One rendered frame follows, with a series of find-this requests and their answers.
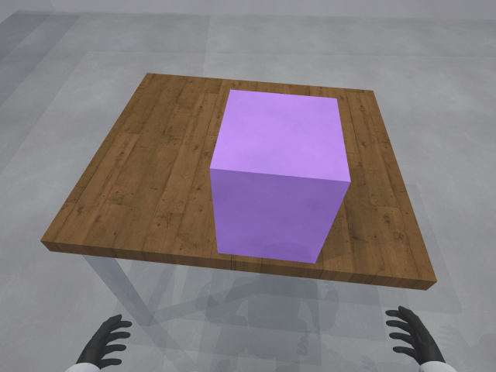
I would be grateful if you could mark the robot right hand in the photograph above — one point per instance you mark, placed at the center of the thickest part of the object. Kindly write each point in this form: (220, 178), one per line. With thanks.
(425, 348)

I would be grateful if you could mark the table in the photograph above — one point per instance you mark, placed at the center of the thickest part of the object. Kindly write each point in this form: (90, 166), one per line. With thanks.
(147, 195)

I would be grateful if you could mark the robot left hand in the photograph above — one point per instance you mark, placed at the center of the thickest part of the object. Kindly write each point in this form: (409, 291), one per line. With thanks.
(96, 347)

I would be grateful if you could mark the carton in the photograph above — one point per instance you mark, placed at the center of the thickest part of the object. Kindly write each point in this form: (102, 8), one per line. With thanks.
(279, 174)

